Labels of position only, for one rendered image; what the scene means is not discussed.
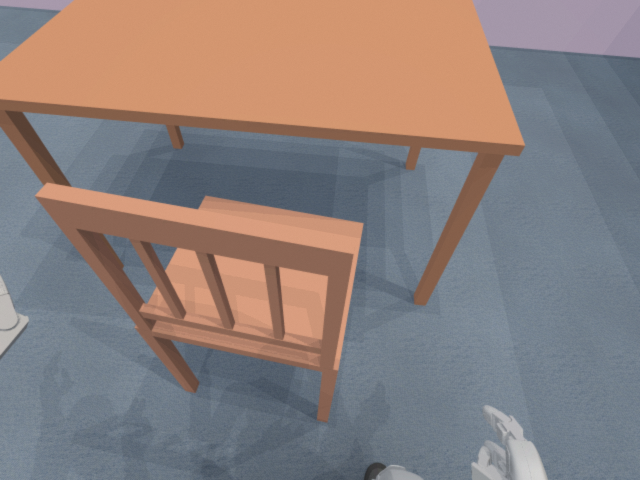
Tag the table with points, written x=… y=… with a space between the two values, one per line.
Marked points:
x=415 y=73

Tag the chair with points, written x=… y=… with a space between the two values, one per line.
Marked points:
x=248 y=279

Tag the robot right hand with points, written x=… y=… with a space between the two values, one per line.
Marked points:
x=519 y=461

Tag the right robot shin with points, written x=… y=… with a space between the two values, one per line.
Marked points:
x=392 y=467

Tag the robot left hand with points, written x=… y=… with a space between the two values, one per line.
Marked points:
x=12 y=324

